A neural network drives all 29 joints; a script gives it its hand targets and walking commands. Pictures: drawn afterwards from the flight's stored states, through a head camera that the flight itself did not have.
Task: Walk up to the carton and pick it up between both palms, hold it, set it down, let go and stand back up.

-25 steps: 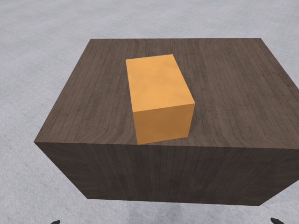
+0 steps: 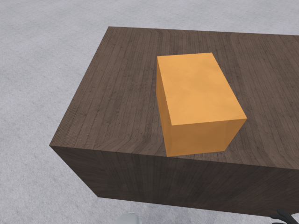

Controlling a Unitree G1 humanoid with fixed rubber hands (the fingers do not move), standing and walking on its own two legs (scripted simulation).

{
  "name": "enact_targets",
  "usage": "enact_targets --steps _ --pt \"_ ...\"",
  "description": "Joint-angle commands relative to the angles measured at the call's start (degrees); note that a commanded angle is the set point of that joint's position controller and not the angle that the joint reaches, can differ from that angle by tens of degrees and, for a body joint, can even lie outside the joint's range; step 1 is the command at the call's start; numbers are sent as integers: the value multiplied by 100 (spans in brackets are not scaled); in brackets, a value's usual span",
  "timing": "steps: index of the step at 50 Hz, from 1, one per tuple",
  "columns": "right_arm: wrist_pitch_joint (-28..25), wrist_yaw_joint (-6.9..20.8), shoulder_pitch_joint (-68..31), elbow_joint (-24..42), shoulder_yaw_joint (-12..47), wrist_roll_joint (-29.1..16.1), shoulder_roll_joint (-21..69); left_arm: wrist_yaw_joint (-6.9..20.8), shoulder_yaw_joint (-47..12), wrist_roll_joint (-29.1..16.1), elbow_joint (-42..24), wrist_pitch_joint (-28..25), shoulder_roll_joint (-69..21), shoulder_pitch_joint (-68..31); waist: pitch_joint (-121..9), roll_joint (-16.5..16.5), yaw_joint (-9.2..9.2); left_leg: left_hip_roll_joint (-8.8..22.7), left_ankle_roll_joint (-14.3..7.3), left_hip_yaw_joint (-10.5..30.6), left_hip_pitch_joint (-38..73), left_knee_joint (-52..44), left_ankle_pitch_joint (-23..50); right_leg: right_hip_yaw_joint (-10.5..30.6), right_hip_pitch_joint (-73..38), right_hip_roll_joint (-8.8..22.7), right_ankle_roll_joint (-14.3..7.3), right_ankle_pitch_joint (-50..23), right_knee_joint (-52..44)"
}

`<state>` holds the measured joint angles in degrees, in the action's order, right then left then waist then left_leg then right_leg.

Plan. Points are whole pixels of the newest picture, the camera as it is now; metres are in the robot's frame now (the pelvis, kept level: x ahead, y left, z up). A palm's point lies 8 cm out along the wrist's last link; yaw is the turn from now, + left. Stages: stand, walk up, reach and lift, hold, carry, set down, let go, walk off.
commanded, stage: walk up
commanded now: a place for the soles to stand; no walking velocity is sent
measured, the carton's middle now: (190, 102) +0.47 -0.07 +0.02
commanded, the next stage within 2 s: none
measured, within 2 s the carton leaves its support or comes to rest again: neither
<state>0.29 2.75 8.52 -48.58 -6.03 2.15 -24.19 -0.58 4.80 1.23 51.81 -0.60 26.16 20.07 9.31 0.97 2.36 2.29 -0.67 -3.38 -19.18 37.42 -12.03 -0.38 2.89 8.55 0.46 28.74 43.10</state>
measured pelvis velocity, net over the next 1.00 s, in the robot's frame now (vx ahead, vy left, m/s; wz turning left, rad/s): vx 0.01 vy -0.03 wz -0.05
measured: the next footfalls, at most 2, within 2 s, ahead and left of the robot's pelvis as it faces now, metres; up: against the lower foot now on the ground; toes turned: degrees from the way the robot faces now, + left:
right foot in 0.40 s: +0.16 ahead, -0.15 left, +0.00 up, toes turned -5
right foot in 1.58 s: -0.01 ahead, -0.17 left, +0.00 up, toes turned -1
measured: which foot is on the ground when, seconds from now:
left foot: down 0.00-1.00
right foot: up 0.00-0.38, down 0.40-1.00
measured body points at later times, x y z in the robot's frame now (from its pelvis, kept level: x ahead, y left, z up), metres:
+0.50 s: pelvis +0.07 -0.02 +0.00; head +0.12 -0.02 +0.44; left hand +0.21 +0.31 -0.11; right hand +0.18 -0.37 -0.08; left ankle +0.07 +0.12 -0.71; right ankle +0.13 -0.15 -0.72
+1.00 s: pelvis +0.01 -0.03 +0.01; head +0.03 -0.02 +0.46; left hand +0.17 +0.29 -0.09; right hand +0.10 -0.39 -0.07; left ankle +0.05 +0.12 -0.72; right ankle +0.12 -0.15 -0.72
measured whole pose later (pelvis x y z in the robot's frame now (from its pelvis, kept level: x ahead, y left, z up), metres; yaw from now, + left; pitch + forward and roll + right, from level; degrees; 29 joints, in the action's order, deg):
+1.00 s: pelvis +0.01 -0.03 +0.01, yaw -3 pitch -4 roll +0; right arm 0.3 -1.0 9.5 -49.9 -2.4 -0.6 -26.7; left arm 2.7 3.5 -0.7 52.5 3.1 26.1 4.0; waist 6.3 2.0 -0.2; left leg 2.2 1.9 2.9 -13.7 33.1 -16.6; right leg -2.5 20.5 0.6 -1.5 11.2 31.2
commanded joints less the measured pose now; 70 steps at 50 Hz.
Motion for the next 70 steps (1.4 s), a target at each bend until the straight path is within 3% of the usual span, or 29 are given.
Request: enact_targets --steps 1,3,5,9,12,17,19,21,22,23,25,29,31,33,37,40,43,46,52,57,60,62,63,64,65,66,67,68,70 --pt "-67 -334 621 505 -404 -147 -1871 -33 139 -87 -850 156 1112 -132 -436 -493 -563 2093 -1273 3365 1153 -2796 -2659 771 2542 -642 -319 442 2841" --pt "-128 -423 314 647 -271 -123 -1641 4 136 -32 -621 100 975 303 -453 -488 -309 1639 -928 2130 1309 -2302 -373 872 2349 -502 -321 -76 2452" --pt "-228 -424 196 733 -112 -144 -1332 -5 138 -46 -526 132 917 437 -638 -445 -228 1584 -947 1513 1118 -2043 1644 866 1834 -449 -216 -315 2043" --pt "-293 -483 201 873 20 -149 -1230 -31 121 -54 -565 335 806 151 -284 -479 -211 1856 -1114 1027 867 -1754 3008 949 1720 -541 -54 -418 1157" --pt "-228 -509 157 974 33 -209 -1350 -5 127 -43 -623 403 848 -70 -181 -832 -212 1844 -949 716 847 -1555 3385 742 1630 -555 -20 -883 482" --pt "-19 -525 -40 1200 69 -244 -1540 20 181 6 -686 417 1018 -338 -458 -1113 -263 1782 -847 549 729 -775 3363 272 1232 -661 -203 -950 -157" --pt "41 -506 -151 1242 90 -271 -1565 21 193 11 -658 356 1113 -296 -603 -886 -128 1537 -525 378 494 -371 2802 255 699 -557 -293 -2304 -1138" --pt "60 -457 72 1246 137 -350 -1395 4 302 -36 -727 304 1755 -631 -1053 367 -274 501 42 -85 531 815 1248 1620 592 243 -782 -4670 -1504" --pt "113 -460 231 1157 175 -438 -1275 1 268 -89 -788 296 1787 -799 -1207 576 -276 -29 118 85 769 1162 -93 2161 1046 767 -1377 -4493 -1718" --pt "179 -519 220 1027 153 -433 -1265 -5 193 -100 -790 258 1571 -910 -1138 791 -207 -146 49 269 930 1300 -1780 2286 1365 913 -1620 -4475 -1727" --pt "168 -535 206 899 156 -403 -1282 5 135 -62 -782 248 1356 -996 -1100 710 -143 -126 -78 481 740 1195 -2283 1901 1274 785 -1470 -4196 -1718" --pt "1 -537 593 472 226 -430 -1237 -3 14 -128 -712 372 1210 -1446 -1410 904 -350 118 -32 607 707 -741 -564 1231 492 462 -978 -4796 -1117" --pt "-54 -534 303 402 119 -306 -1605 35 -56 -207 -728 352 983 -1511 -1672 226 -245 859 -186 1424 1146 -1183 1475 815 799 -96 -464 -3972 -553" --pt "-69 -464 -194 472 47 -328 -1842 71 -18 -235 -605 400 1038 -1476 -1358 -275 -139 1384 -758 1834 416 -1155 1858 414 484 -563 -172 -2402 -566" --pt "-76 -461 -123 415 113 -337 -1565 152 89 -163 -462 303 1332 -1741 -1277 -219 -210 610 -203 1040 288 -760 947 878 375 50 -551 -3474 -1319" --pt "-34 -447 37 273 129 -352 -1448 179 82 -206 -388 312 1234 -1887 -1184 -237 -256 392 -124 973 459 -806 -371 986 907 201 -748 -2223 -1710" --pt "-32 -416 -19 223 102 -310 -1452 234 104 -206 -321 352 1193 -1968 -631 -211 -248 612 -290 1334 -135 -1467 -1549 897 1175 -106 -473 -482 -1909" --pt "-61 -407 -140 217 67 -265 -1539 293 147 -195 -267 329 1224 -1874 -335 -324 -209 704 -386 1575 -689 -1835 -2345 903 1104 -244 -321 -40 -1824" --pt "-123 -390 55 92 82 -298 -1423 306 165 -194 -231 202 1211 -1789 -885 0 -278 252 -226 1159 27 -1153 -1518 1166 1152 85 -442 -205 -2427" --pt "36 -369 1013 -157 0 -313 -1273 199 198 -125 -471 294 1229 -2292 -1147 1113 -512 -438 -141 313 1139 1148 -1732 1480 2420 794 -868 1038 -3455" --pt "90 -343 1278 -209 -33 -297 -1198 119 211 -79 -509 389 1161 -2251 -1098 1228 -539 -300 -175 239 1087 1105 -1653 1129 2434 726 -713 657 -3336" --pt "67 -268 1581 -314 -12 -308 -1103 100 204 -130 -506 420 1091 -2142 -1115 1262 -637 -185 -192 106 1316 -216 -1455 792 2240 485 -318 919 -3187" --pt "46 -232 1562 -352 24 -319 -1010 104 161 -176 -480 446 960 -2058 -1062 1066 -606 -98 -200 296 1268 -998 -1664 692 2065 341 -164 1061 -2841" --pt "16 -229 1322 -294 31 -260 -1074 125 105 -228 -466 471 733 -1827 -839 368 -460 293 -313 1201 706 -2185 -2951 442 1870 -50 60 949 -2062" --pt "-44 -256 729 -94 17 -157 -1228 189 55 -332 -471 445 482 -1508 -373 -744 -232 1376 -590 3153 -72 -3207 -4410 324 2160 -557 205 291 -873" --pt "-106 -328 -110 139 -19 -158 -1409 201 77 -362 -385 413 501 -1198 109 -956 78 1757 -692 3379 -907 -3595 -4637 458 1906 -968 231 -520 -94" --pt "-213 -396 -392 209 -41 -101 -1534 168 189 -285 -382 419 737 -1344 398 -972 22 1848 -851 3238 -1711 -3640 -4420 986 1424 -860 206 -804 430" --pt "-329 -433 -535 194 -13 -108 -1302 200 213 -252 -326 401 786 -1278 435 -661 121 1456 -582 2508 -1525 -3511 -3335 1107 1170 -825 197 -1139 626" --pt "-380 -477 -419 200 -14 -132 -1137 191 208 -209 -121 279 773 -844 -111 -740 152 1028 -127 1361 49 -2952 -1234 971 1616 -948 183 -1111 431"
